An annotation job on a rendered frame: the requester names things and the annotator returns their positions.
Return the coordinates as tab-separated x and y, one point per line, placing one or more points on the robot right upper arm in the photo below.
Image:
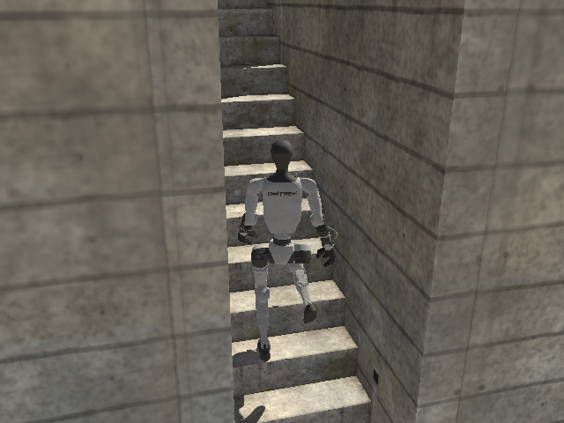
314	201

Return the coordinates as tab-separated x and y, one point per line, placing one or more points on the right robot foot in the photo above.
309	313

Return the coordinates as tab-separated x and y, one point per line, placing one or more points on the left robot hand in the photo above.
243	239

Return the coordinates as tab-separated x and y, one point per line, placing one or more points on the right robot shin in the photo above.
301	282

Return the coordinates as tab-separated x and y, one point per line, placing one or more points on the robot left upper arm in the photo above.
254	187

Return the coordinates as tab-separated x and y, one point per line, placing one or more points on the left robot forearm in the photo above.
244	230

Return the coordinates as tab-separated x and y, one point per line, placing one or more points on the right robot forearm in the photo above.
324	235

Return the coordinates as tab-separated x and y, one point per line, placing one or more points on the right robot hand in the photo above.
328	253

